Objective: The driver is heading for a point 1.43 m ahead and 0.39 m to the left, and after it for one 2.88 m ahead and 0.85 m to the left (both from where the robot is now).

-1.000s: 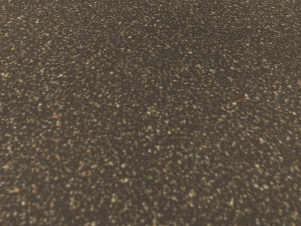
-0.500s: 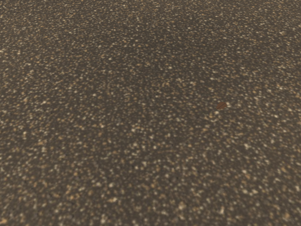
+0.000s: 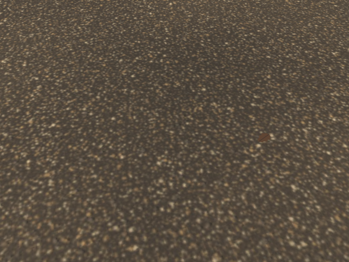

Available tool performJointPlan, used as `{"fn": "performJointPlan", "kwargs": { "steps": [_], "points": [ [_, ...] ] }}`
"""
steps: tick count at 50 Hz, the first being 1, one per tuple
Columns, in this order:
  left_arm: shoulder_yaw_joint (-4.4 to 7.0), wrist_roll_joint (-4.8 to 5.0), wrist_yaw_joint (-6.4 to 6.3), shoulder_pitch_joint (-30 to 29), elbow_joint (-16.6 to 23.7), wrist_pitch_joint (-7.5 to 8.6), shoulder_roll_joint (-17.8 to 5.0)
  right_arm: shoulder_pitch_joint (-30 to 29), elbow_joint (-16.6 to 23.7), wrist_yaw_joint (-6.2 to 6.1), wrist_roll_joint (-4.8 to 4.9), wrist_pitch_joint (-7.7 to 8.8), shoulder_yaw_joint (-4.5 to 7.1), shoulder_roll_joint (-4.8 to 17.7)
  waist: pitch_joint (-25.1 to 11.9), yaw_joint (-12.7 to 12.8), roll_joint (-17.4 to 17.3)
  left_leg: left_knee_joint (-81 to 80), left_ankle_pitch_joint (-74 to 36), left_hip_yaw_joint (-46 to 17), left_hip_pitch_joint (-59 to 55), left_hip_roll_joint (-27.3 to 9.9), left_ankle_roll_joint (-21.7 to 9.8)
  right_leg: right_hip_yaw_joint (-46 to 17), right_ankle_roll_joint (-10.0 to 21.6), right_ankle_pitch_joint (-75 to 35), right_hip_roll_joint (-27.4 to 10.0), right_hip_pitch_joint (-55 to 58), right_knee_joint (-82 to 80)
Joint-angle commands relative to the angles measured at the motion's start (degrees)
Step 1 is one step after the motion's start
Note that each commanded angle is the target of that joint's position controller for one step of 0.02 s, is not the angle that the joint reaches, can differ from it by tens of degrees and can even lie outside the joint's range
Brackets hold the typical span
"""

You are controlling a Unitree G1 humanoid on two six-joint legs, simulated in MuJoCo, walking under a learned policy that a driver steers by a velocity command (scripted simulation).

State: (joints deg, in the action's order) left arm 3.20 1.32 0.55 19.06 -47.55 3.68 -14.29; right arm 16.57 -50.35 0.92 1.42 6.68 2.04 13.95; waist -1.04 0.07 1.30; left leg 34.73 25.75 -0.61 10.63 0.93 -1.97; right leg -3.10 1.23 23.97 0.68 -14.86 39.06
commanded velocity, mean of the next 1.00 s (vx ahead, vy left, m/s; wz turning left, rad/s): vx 0.47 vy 0.00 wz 0.24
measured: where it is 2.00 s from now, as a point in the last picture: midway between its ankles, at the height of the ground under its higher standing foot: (120, 163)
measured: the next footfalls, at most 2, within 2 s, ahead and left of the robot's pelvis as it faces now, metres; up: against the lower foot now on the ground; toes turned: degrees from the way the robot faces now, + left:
right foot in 0.34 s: +0.34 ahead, -0.13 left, +0.00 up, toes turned +0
left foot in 0.92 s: +0.59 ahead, +0.16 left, +0.00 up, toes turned +18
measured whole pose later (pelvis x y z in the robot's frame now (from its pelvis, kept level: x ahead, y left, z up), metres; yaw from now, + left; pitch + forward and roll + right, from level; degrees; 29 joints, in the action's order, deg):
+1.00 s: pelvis +0.49 +0.06 +0.00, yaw +18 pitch +2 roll -1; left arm 3.0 1.0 0.2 14.7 -49.4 4.6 -17.1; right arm 9.1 -38.5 2.1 1.0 3.1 3.8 16.4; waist 3.8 0.9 -0.1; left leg 36.3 10.9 1.8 27.4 2.1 -5.1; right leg 1.8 -0.5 26.9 -3.1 -14.2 64.5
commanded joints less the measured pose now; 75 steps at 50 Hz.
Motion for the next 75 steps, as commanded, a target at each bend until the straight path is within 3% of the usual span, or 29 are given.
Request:
{"fn": "performJointPlan", "kwargs": {
  "steps": [1, 4, 7, 9, 14, 16, 17, 18, 19, 20, 22, 28, 35, 41, 44, 46, 47, 48, 49, 50, 52, 56, 61, 69, 70, 71, 72, 73, 75],
  "points": [
    [1.00, -0.60, 0.03, -14.08, 9.78, 3.11, -5.63, 21.49, -3.69, 0.64, -0.49, -0.17, 4.00, 13.09, -1.88, -10.04, -17.87, -14.89, -38.94, -29.39, -30.98, -17.86, -12.92, 3.84, 0.23, 0.13, 4.08, -34.50, 27.02],
    [-0.21, 1.66, 0.79, -17.15, 11.47, 2.74, -3.57, 15.61, -1.54, -0.01, -1.18, -1.63, 1.66, 6.92, 7.30, -6.36, -4.63, -17.19, -34.77, -24.77, -29.28, -21.41, -14.25, 0.63, 1.87, 5.98, -3.54, -52.18, 37.31],
    [-1.10, -0.04, 2.09, -19.15, 13.48, 2.54, -1.46, 7.46, 0.50, -1.08, -1.03, -2.84, 0.43, 5.12, 8.96, -2.75, -6.10, -24.80, -34.12, -12.05, -12.29, -13.79, -8.85, 4.92, 0.29, -7.87, -5.31, -37.49, 20.39],
    [-2.00, -0.74, 2.91, -21.40, 14.44, 2.50, 0.58, 5.77, 1.16, -2.18, -0.79, -2.71, 1.01, 7.78, 7.70, -2.61, -7.37, -28.74, -31.58, -4.87, -0.96, -9.11, -7.23, 7.40, -0.93, -20.61, -2.71, -19.82, 5.90],
    [0.45, 0.06, 1.70, -20.69, 15.23, 1.66, -6.30, 8.62, 0.09, -2.28, 0.02, -1.66, 2.67, 11.80, 4.59, 0.12, -8.76, -24.29, -47.86, -4.57, -11.21, -13.82, -5.50, 5.53, 1.92, -24.29, 0.37, -10.03, -6.89],
    [2.31, 0.15, 0.94, -8.81, 11.62, 0.92, -9.15, 8.39, 0.30, -2.15, -0.75, -2.86, 2.82, 11.60, -3.38, 6.27, -8.95, -8.22, -63.18, -2.20, -11.87, -12.26, -3.58, 7.34, 4.88, -21.49, 2.76, 4.18, -6.89],
    [3.10, 0.09, 0.37, -0.17, 9.25, 0.50, -10.76, 8.31, 0.98, -2.22, -1.30, -3.11, 2.41, 10.58, -7.92, 9.95, -7.49, 4.78, -56.66, -1.79, -2.47, -10.39, -2.13, 3.90, 6.72, -21.47, -0.91, 18.29, -5.36],
    [4.07, -1.69, 0.11, 6.32, 7.79, 0.53, -16.76, 15.43, 2.68, -1.78, -2.23, -2.66, 0.22, 2.41, -18.28, 6.72, 9.08, 30.22, -20.96, -0.86, 16.91, -1.56, 0.79, -21.17, 14.83, -12.82, -17.32, 39.02, -7.48],
    [3.05, -1.44, 0.69, 7.22, 7.02, 0.72, -13.49, 17.41, 1.15, -1.06, -0.80, -1.27, -0.21, 2.53, -25.51, 6.31, 15.63, 41.65, 5.98, -8.13, 23.52, 2.80, 0.66, -44.07, 18.99, 0.06, -23.34, 39.54, -21.49],
    [2.11, -0.86, 0.78, 1.54, 7.28, 1.01, -10.22, 10.38, 3.08, -0.66, 1.31, -0.62, 1.55, 8.35, -12.57, 5.88, 9.72, 45.59, 3.33, -8.10, 30.02, -0.86, -0.17, -38.02, 15.69, 7.14, -21.63, 29.71, -24.35],
    [1.24, -1.20, 0.90, -6.44, 7.29, 1.63, -7.50, 2.57, 5.29, -1.01, 1.07, -0.70, 1.66, 8.59, -1.20, 2.23, 0.79, 40.12, -6.11, -5.07, 27.63, -6.62, -1.08, -22.03, 12.18, -1.17, -17.80, 10.60, -27.12],
    [1.56, -2.19, 0.78, -9.49, 3.44, 4.07, -7.10, 3.51, 5.02, -2.29, -0.14, -4.75, 2.15, 6.09, 3.61, -2.34, 2.36, 31.11, -15.16, -7.17, 24.77, -9.61, 1.23, -4.42, 11.89, -11.35, -14.73, -2.23, -35.17],
    [1.81, -1.89, -0.87, -5.58, 0.56, 3.25, -9.51, -7.37, 8.34, -0.54, -0.53, -3.49, 1.88, 4.80, 5.62, 1.92, -0.24, 11.48, -32.37, -3.42, 29.52, -8.01, 2.36, 7.21, 9.47, -19.20, -13.83, 7.17, -35.28],
    [2.61, -0.73, -0.89, -0.41, -1.88, 0.38, -11.54, -15.87, 14.50, 1.89, -0.22, -3.46, 0.98, 3.91, 8.11, 5.34, -0.12, 1.74, -23.24, 1.27, 33.63, -7.18, -0.33, 10.67, 8.26, -25.89, -17.63, 20.82, -29.67],
    [3.26, -0.25, -1.25, -2.61, -1.08, -0.87, -13.71, -10.80, 15.52, 2.38, -0.14, -3.79, 2.39, 6.77, 2.70, 1.07, 3.13, 0.78, -14.42, 6.38, 22.44, -1.96, -3.60, 13.67, 6.07, -53.87, -17.35, 22.40, -17.31],
    [2.54, -0.58, -1.81, -3.42, -0.05, -1.27, -12.37, 7.31, 11.28, 1.23, 0.17, -4.19, 6.12, 13.37, -7.65, -8.38, 0.44, -3.20, -17.83, 4.38, -5.60, 1.60, -7.83, 16.38, 2.19, -55.20, -13.21, 10.01, 8.40],
    [0.28, -2.43, -1.29, 0.33, 3.10, 0.01, -5.38, 10.83, 10.77, 0.14, 0.26, -4.47, 7.86, 20.76, -12.78, -5.50, -13.64, -5.40, -12.60, -23.80, -26.73, -13.75, -16.70, 15.75, -1.80, -15.79, -5.14, -15.66, 30.57],
    [-0.46, -1.78, -0.45, -1.45, 4.03, 2.66, -5.44, 11.10, 13.08, 0.46, -0.18, -3.61, 6.80, 19.11, -22.15, -5.63, -12.78, -15.85, -7.37, -48.89, -34.73, -21.44, -23.36, 1.47, -2.32, 10.15, 2.25, -26.63, 40.87],
    [0.87, 0.78, 0.25, -8.28, 5.71, 4.06, -10.11, 10.07, 12.64, 0.82, -0.85, -3.03, 5.42, 14.67, -16.47, -7.82, -7.71, -17.71, -9.29, -41.19, -32.43, -19.75, -19.45, -2.54, -0.93, 5.79, -1.34, -32.71, 42.13],
    [0.54, 1.05, 0.32, -10.19, 6.59, 4.84, -9.55, 7.23, 12.76, 0.74, -0.72, -2.72, 4.93, 12.93, -10.02, -6.11, -5.90, -17.29, -13.72, -32.43, -24.54, -17.40, -17.19, -1.69, 0.14, 0.68, -3.89, -33.12, 38.15],
    [1.14, -1.12, -0.38, -9.31, 5.52, 4.41, -9.87, -0.38, 14.78, 0.43, -1.02, -2.81, 3.71, 9.42, -3.65, -1.15, -2.60, -18.89, -24.47, -21.74, -9.23, -12.84, -14.45, -1.50, -0.36, -5.48, -7.72, -25.56, 28.83],
    [0.99, -2.22, -0.40, -8.70, 6.05, 2.02, -7.72, -1.32, 15.62, -0.61, -0.86, -2.42, 3.99, 10.78, -1.50, 1.13, -3.30, -22.08, -33.62, -15.65, 0.26, -9.70, -15.02, 0.01, -4.01, -11.38, -6.94, -21.13, 19.87],
    [-0.19, -1.71, 0.02, -19.53, 9.10, 2.34, -5.37, 2.29, 14.09, -1.87, -0.38, -3.11, 4.45, 12.09, 1.11, -2.81, -6.01, -21.15, -25.70, -12.24, 3.49, -5.82, -10.98, 0.83, -5.42, -27.97, -2.71, -16.97, -2.85],
    [1.83, -1.34, 1.22, -14.63, 8.49, 4.23, -9.88, 3.78, 12.02, -2.29, -0.54, -4.24, 4.09, 10.11, -0.43, 0.41, -9.19, -8.90, -28.27, -20.03, -4.87, -9.15, -7.60, 0.81, 0.13, -22.38, -1.13, -5.52, -12.93],
    [2.62, -2.05, 0.97, -8.81, 7.35, 4.53, -11.59, 3.90, 12.33, -2.01, -0.89, -4.24, 3.20, 7.93, -5.33, 3.12, -7.73, 0.25, -30.92, -17.48, -3.02, -5.79, -5.86, -0.63, 2.44, -22.21, -3.49, 4.55, -12.62],
    [3.39, -2.66, 0.78, -0.79, 6.71, 4.50, -14.99, 7.20, 13.06, -2.03, -1.85, -4.10, 2.06, 5.14, -13.97, 4.46, 0.85, 17.22, -18.49, -12.90, 7.21, -0.64, -3.18, -13.10, 7.25, -20.91, -13.47, 21.18, -10.60],
    [4.41, -2.09, 1.44, 4.09, 3.60, 3.67, -17.78, 14.98, 13.14, -1.93, 0.29, -3.44, 1.39, 3.17, -17.61, 1.68, 20.41, 34.08, 7.75, -8.61, 26.35, 5.67, 0.36, -40.35, 15.52, -4.56, -22.79, 34.01, -19.76],
    [3.07, -0.36, 1.65, 3.01, 4.33, 3.60, -12.22, 11.73, 12.00, -2.06, 0.94, -3.25, 2.28, 8.89, -12.13, 3.70, 11.58, 40.14, 6.24, -11.99, 32.86, 2.35, 0.39, -42.67, 14.13, 8.22, -22.29, 31.40, -22.97],
    [1.77, -1.27, 1.27, -3.26, 5.46, 2.88, -8.86, 0.04, 14.25, -2.05, -0.29, -3.17, 2.68, 10.63, -1.61, 3.88, 1.64, 38.63, -2.90, -8.20, 32.78, -1.88, 0.09, -26.94, 11.01, -0.68, -18.07, 17.33, -24.11]
  ]
}}
Keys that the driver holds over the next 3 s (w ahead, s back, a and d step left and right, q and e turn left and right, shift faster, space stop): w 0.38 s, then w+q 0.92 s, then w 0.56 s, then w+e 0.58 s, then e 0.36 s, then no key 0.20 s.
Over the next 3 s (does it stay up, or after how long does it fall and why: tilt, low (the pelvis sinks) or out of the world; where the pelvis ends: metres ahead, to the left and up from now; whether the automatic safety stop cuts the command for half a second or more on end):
stays up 1.38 0.48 0.01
